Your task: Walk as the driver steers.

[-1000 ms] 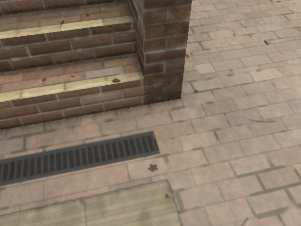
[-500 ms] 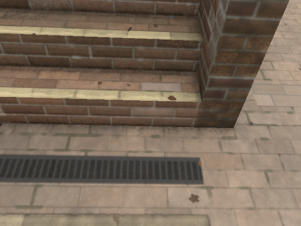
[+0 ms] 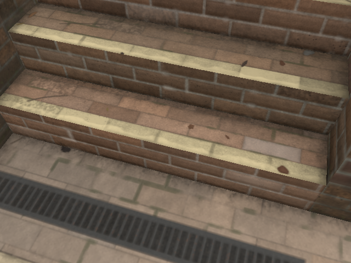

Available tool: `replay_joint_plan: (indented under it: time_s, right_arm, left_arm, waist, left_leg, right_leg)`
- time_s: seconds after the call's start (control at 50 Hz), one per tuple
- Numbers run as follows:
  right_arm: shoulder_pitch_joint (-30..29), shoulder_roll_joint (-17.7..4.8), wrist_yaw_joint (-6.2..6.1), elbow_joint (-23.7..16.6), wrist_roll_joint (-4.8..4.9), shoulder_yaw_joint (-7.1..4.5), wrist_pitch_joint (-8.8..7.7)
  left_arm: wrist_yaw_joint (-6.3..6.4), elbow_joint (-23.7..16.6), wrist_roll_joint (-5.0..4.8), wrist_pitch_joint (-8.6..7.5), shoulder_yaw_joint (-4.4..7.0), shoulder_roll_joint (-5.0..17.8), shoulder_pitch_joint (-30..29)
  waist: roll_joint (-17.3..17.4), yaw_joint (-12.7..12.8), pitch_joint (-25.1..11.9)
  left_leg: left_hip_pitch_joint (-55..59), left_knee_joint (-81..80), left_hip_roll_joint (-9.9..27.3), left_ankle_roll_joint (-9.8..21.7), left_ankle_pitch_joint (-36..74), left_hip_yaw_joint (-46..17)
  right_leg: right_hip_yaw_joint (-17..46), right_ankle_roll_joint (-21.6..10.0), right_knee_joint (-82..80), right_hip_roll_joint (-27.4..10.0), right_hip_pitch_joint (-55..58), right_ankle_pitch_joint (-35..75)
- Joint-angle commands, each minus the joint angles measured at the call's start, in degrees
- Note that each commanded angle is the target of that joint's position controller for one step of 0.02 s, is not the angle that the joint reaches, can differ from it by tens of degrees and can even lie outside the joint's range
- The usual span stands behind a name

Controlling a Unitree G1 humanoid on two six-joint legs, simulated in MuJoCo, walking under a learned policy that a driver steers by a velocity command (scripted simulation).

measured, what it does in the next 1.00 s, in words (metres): walks ahead: left foot, then right foot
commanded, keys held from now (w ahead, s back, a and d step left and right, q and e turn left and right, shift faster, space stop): w+q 0.06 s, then w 0.46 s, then w+e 0.48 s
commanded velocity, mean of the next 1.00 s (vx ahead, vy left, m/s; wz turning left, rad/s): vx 0.50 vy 0.00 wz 0.01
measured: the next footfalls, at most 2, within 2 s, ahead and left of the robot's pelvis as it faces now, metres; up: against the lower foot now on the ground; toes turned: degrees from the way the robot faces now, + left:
left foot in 0.36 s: +0.34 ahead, +0.19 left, +0.00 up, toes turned +10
right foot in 0.90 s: +0.60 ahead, +0.00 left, +0.00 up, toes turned -3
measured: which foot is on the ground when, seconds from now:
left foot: up 0.00-0.34, down 0.36-0.90, up 0.92-1.00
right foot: down 0.00-0.36, up 0.38-0.88, down 0.90-1.00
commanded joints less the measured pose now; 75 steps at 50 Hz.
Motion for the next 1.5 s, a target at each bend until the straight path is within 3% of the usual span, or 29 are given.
replay_joint_plan:
  time_s: [0.02,0.28,0.32,0.36,0.38,0.4,0.42,0.44,0.5,0.78,0.84,0.88,0.9,0.92,0.94,0.96,1.0,1.06,1.14,1.16,1.22,1.28,1.32,1.38,1.4,1.44,1.46,1.48,1.5]
  right_arm:
    - [1.5,-1.8,0.39,-4.9,0.37,-0.68,0.23]
    - [-19.1,-2.0,3.15,-14.0,-0.39,0.89,-1.20]
    - [-17.2,-3.8,3.36,-14.1,-0.71,0.20,-1.49]
    - [-1.8,-8.8,2.63,-9.5,-1.21,-2.71,-1.62]
    - [9.3,-14.9,1.48,-7.6,-1.59,-4.47,-1.18]
    - [9.1,-18.1,1.69,-7.3,-1.78,-4.53,-1.27]
    - [8.1,-11.9,1.97,-7.8,-1.66,-3.15,-1.78]
    - [3.9,-9.8,2.08,-8.0,-1.49,-2.34,-2.28]
    - [-4.9,-5.4,2.66,-8.6,-1.76,-1.13,-2.80]
    - [-0.6,-7.9,-0.10,-1.5,-1.98,-1.80,-1.92]
    - [-4.3,-10.4,-1.03,-2.2,-1.60,-2.11,-0.82]
    - [-8.0,-10.8,-1.61,-3.4,-1.18,-1.97,-0.09]
    - [-9.0,-9.8,-1.52,-4.2,-0.96,-1.52,-0.68]
    - [-5.6,0.3,-0.04,-5.8,-4.17,1.51,-2.55]
    - [-1.1,-0.7,1.05,-6.2,-2.33,2.13,-4.80]
    - [-5.7,-5.6,1.60,-6.6,-0.83,1.01,-5.85]
    - [-11.2,-5.9,0.85,-8.1,-1.85,0.82,-5.37]
    - [-8.2,-3.9,0.30,-9.3,-3.30,0.92,-2.85]
    - [-13.6,0.4,0.32,-13.5,-3.84,2.51,-1.73]
    - [-12.6,3.4,0.23,-12.4,-3.32,3.33,-1.20]
    - [-16.7,1.9,-0.32,-17.0,-1.03,3.55,-1.57]
    - [-31.1,8.4,0.27,-24.4,-1.90,7.12,-3.63]
    - [-30.8,9.5,1.46,-28.6,-0.99,9.17,-3.90]
    - [-36.7,11.4,1.72,-37.6,-6.31,11.92,-4.73]
    - [-31.1,10.3,0.65,-35.6,-6.29,10.38,-3.97]
    - [-4.6,-4.5,-1.00,-27.4,-3.70,2.71,-3.04]
    - [6.4,-12.1,-1.99,-24.5,-2.58,-0.39,-2.94]
    - [15.5,-19.3,-2.04,-17.0,-5.79,-1.05,-2.77]
    - [11.9,-14.5,-2.82,-16.9,-7.81,-0.09,-2.24]
  left_arm:
    - [-0.39,-1.2,-0.14,-0.68,1.36,4.9,1.6]
    - [-0.43,4.8,-2.32,1.30,2.56,11.6,10.8]
    - [-0.30,5.4,-2.61,2.11,2.62,12.3,10.6]
    - [0.06,5.5,-1.94,2.51,1.71,10.6,10.4]
    - [0.11,3.2,0.19,2.07,0.16,7.4,10.4]
    - [-0.65,2.7,-0.44,0.59,-1.64,1.5,16.5]
    - [-0.98,3.3,-2.37,-0.45,0.04,8.3,11.9]
    - [-1.08,1.5,-3.19,-0.84,0.50,9.5,7.0]
    - [-0.41,2.1,-1.26,0.71,0.51,7.3,6.9]
    - [-1.29,-1.8,-1.36,3.24,-1.00,2.6,-4.8]
    - [-1.84,-4.1,-0.79,3.28,-0.13,4.9,-4.3]
    - [-2.03,-1.5,-0.91,3.04,1.48,6.6,8.7]
    - [-1.43,0.7,-0.77,2.93,3.04,9.5,17.7]
    - [-0.49,1.6,-0.41,3.15,3.65,16.0,17.9]
    - [-0.64,-0.9,1.34,2.25,3.20,15.3,18.8]
    - [-0.67,-1.6,0.76,2.22,3.23,12.0,16.7]
    - [-0.20,-4.5,-0.54,2.90,1.99,8.0,8.7]
    - [0.82,-6.7,0.02,3.49,1.24,7.3,5.9]
    - [3.08,-6.5,-0.82,4.89,0.95,7.3,10.8]
    - [3.75,-5.0,-0.28,5.86,0.85,7.1,15.8]
    - [4.13,-3.7,-1.30,6.27,0.78,7.0,22.8]
    - [3.64,1.6,-1.28,6.74,0.05,4.3,31.6]
    - [4.23,1.9,-2.05,7.26,-0.43,3.6,27.8]
    - [5.07,-1.0,-5.41,8.31,0.41,8.1,18.0]
    - [5.11,0.4,-4.28,8.50,0.65,9.4,17.1]
    - [4.60,-0.6,-2.89,6.64,3.83,19.8,10.0]
    - [4.79,-1.0,-1.89,4.81,4.66,19.6,6.5]
    - [3.43,-5.9,-0.80,2.89,2.17,6.3,1.8]
    - [-0.23,-4.2,1.36,1.77,1.20,3.1,7.9]
  waist:
    - [-6.4,0.1,-3.0]
    - [-5.8,4.8,1.9]
    - [-7.1,2.4,0.6]
    - [-5.9,-5.6,-8.8]
    - [4.1,-9.2,-17.1]
    - [16.8,-3.9,-24.0]
    - [8.1,-6.3,-20.7]
    - [6.3,-5.0,-13.3]
    - [2.7,1.0,-7.1]
    - [2.8,-2.3,-0.1]
    - [3.5,0.4,-2.4]
    - [4.2,7.4,-8.8]
    - [-0.7,11.6,-11.4]
    - [-21.5,5.3,-9.1]
    - [-17.2,4.4,-19.7]
    - [-8.5,6.2,-14.7]
    - [0.2,2.6,-6.5]
    - [-2.2,-1.4,-5.7]
    - [-5.3,0.3,-6.2]
    - [-10.3,2.2,-8.3]
    - [-7.3,4.4,-2.4]
    - [-9.8,9.6,5.3]
    - [-9.3,6.1,7.4]
    - [-4.9,0.7,0.0]
    - [-9.5,-2.7,-9.7]
    - [-18.5,-15.2,-25.2]
    - [-18.4,-20.6,-29.1]
    - [23.2,-15.4,-32.7]
    - [33.2,-10.9,-39.9]
  left_leg:
    - [-10.4,-0.1,7.2,-0.1,3.2,-1.6]
    - [-10.7,-34.9,4.5,0.8,16.2,5.1]
    - [-5.9,-37.9,2.5,2.6,12.0,6.9]
    - [17.2,-40.4,-0.9,5.6,15.2,8.4]
    - [35.4,-39.4,11.8,9.3,20.0,-7.7]
    - [48.3,-49.0,22.5,18.0,8.6,-35.0]
    - [44.9,-52.1,21.4,16.1,5.8,-34.4]
    - [37.6,-52.4,19.3,13.8,11.3,-24.8]
    - [20.0,-57.1,13.5,11.2,23.2,-10.8]
    - [25.9,-59.9,13.8,7.9,32.9,9.8]
    - [29.3,-49.6,14.3,5.4,60.7,12.5]
    - [26.8,-31.4,12.3,3.6,71.2,14.3]
    - [16.8,-14.7,8.5,0.9,55.3,14.7]
    - [-8.6,8.4,-0.7,-2.3,-8.8,12.8]
    - [-20.3,19.3,-5.3,-2.8,-14.6,0.1]
    - [-25.1,18.6,-1.6,-2.1,-8.9,-1.9]
    - [-23.2,13.2,2.1,-2.6,0.6,-0.2]
    - [-16.8,15.4,2.3,-5.4,4.4,2.5]
    - [-21.8,11.4,1.0,-7.2,10.1,7.2]
    - [-26.5,25.6,-0.9,-8.5,4.6,10.1]
    - [-53.7,47.5,2.0,-9.0,-8.0,4.4]
    - [-77.7,61.8,1.9,-7.6,-18.5,6.9]
    - [-80.1,59.9,4.3,-6.4,-20.0,4.5]
    - [-21.5,17.1,4.4,-3.8,-0.7,15.0]
    - [-2.6,16.4,0.6,-2.9,3.7,17.8]
    - [10.4,7.3,-3.1,-0.6,-6.5,11.1]
    - [20.8,-9.2,-0.2,2.4,-10.5,-2.2]
    - [31.5,-36.3,15.9,8.1,3.6,-34.8]
    - [33.9,-52.7,24.8,13.6,7.1,-65.7]
  right_leg:
    - [15.0,-9.8,-15.3,-16.4,9.4,0.7]
    - [2.5,-7.8,-14.4,-17.9,17.8,7.4]
    - [2.0,-6.6,-9.5,-18.6,20.0,16.0]
    - [-3.0,-3.3,10.1,-14.0,13.9,29.6]
    - [-5.1,-0.6,31.1,-10.1,-0.8,10.5]
    - [1.6,1.3,47.9,-1.0,-20.5,-25.5]
    - [7.9,0.4,53.4,-4.0,-26.3,-24.2]
    - [7.0,-0.7,52.2,-6.5,-28.6,-17.8]
    - [7.5,0.2,44.0,-11.5,-18.5,-8.1]
    - [3.0,0.6,20.5,-6.6,-18.3,5.2]
    - [-0.7,-2.5,18.3,-3.0,-12.8,-3.8]
    - [-3.0,-5.5,10.7,1.1,1.7,-1.6]
    - [0.7,-7.1,4.2,1.1,15.1,6.3]
    - [21.7,-12.5,6.6,-12.7,28.6,28.7]
    - [46.2,-24.1,-1.7,-21.7,37.4,20.5]
    - [41.7,-22.8,-4.9,-20.4,34.1,10.5]
    - [33.5,-18.4,-7.8,-17.4,20.2,10.1]
    - [23.8,-16.8,-8.3,-13.2,8.1,25.8]
    - [17.7,-13.1,-5.7,-8.6,8.5,33.0]
    - [20.4,-14.5,-4.8,-10.4,13.5,32.1]
    - [30.9,-16.5,-4.9,-16.3,26.8,13.5]
    - [34.7,-14.1,-5.5,-18.4,35.8,5.9]
    - [31.0,-10.3,-6.9,-17.6,31.1,1.5]
    - [25.8,-10.4,-28.3,-11.0,-13.1,9.3]
    - [21.4,-9.9,-26.8,-9.8,-12.6,31.1]
    - [17.7,-4.8,-0.9,-11.2,10.8,98.6]
    - [22.2,-4.5,17.7,-11.0,10.3,102.9]
    - [21.9,-3.8,42.9,1.5,-4.4,33.3]
    - [29.0,-3.1,73.9,11.6,-14.6,-2.4]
